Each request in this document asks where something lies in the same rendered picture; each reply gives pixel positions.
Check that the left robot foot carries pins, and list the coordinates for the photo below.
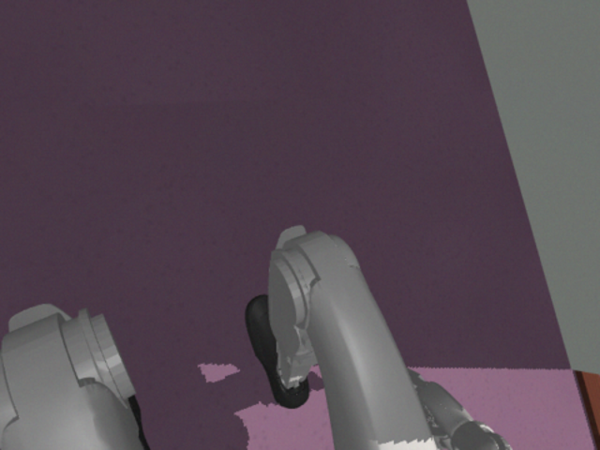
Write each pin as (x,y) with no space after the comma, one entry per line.
(137,414)

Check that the right robot arm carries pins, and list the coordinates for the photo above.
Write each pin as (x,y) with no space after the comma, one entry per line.
(476,435)

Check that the right robot hand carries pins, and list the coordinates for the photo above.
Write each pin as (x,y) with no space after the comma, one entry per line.
(443,412)

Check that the right robot foot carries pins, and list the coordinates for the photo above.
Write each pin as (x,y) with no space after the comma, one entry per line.
(264,345)

